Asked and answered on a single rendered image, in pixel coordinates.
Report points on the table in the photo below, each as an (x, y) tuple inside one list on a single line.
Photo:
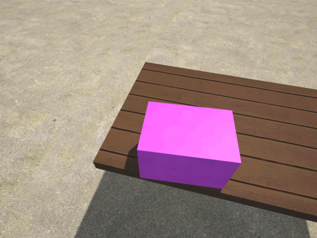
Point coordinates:
[(276, 128)]

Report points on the carton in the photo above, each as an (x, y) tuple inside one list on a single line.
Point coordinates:
[(188, 144)]

